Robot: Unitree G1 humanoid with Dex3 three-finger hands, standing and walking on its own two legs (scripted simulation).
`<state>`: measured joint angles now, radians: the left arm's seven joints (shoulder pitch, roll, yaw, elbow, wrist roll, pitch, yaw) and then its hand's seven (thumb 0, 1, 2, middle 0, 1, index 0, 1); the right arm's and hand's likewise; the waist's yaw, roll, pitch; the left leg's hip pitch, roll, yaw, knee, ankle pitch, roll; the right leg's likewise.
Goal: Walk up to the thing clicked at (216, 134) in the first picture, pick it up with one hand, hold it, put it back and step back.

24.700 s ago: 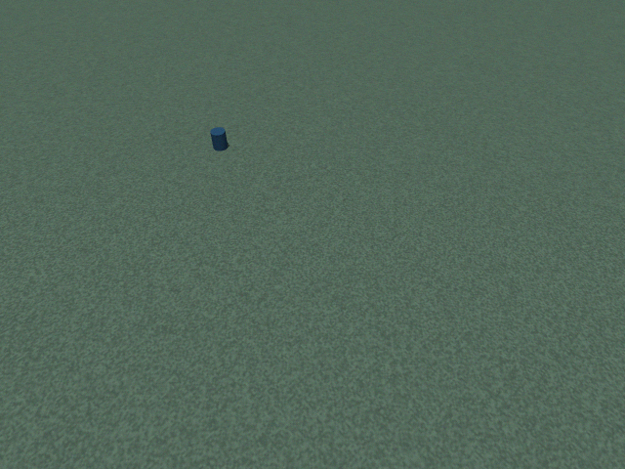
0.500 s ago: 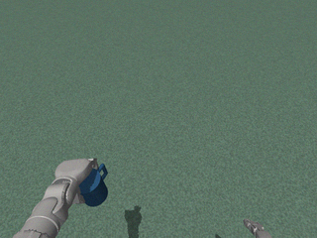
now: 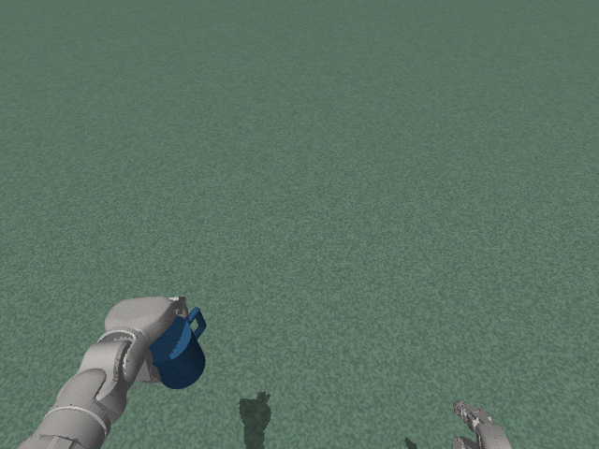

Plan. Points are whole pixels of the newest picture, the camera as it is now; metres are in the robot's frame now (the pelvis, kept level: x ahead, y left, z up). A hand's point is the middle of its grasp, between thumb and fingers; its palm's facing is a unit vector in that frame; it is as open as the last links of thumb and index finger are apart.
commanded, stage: hold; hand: left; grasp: from above
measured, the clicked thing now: (180, 343) +0.31 +0.20 -0.09
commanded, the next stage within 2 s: crouch in 0.34 s
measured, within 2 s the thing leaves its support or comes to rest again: neither
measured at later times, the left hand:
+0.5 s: hand (150, 342) +0.30 +0.23 -0.04, palm faces -0.46 -0.06 -0.89, open 10.4 cm
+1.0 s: hand (172, 368) +0.32 +0.24 -0.19, palm faces -0.44 +0.05 -0.90, open 10.4 cm
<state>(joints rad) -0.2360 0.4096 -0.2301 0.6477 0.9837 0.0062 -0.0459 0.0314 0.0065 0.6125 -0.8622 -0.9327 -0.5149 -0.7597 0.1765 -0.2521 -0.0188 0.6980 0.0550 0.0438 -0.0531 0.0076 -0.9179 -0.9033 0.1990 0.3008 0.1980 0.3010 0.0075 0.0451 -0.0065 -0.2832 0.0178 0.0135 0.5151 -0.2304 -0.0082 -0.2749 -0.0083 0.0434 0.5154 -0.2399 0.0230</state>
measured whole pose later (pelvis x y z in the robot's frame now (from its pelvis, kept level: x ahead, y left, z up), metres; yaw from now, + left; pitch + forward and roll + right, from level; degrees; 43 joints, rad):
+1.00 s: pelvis -0.02 +0.01 -0.08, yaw +1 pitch +18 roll -2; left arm -0.47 0.40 -0.14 1.08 1.20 -0.08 0.34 0.04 0.01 0.61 -0.83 -0.91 -0.53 -0.74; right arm 0.21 -0.28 -0.07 0.73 -0.01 0.03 0.00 0.00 -0.91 -0.90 0.20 0.30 0.20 0.30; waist -0.07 0.00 -0.12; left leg -0.98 0.02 -0.03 1.12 -0.45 -0.01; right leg -0.94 0.01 0.01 1.08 -0.45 0.03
